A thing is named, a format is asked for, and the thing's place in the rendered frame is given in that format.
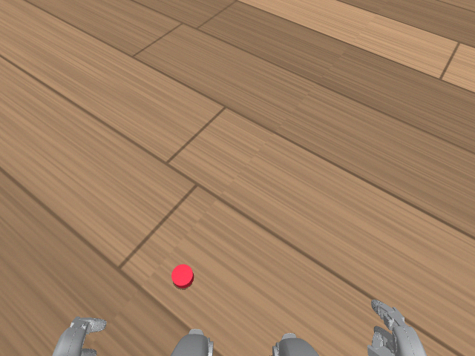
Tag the left robot hand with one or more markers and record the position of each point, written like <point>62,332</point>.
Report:
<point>72,339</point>

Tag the right robot hand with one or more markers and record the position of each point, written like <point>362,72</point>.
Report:
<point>403,341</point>

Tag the tin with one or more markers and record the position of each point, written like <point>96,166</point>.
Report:
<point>182,276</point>

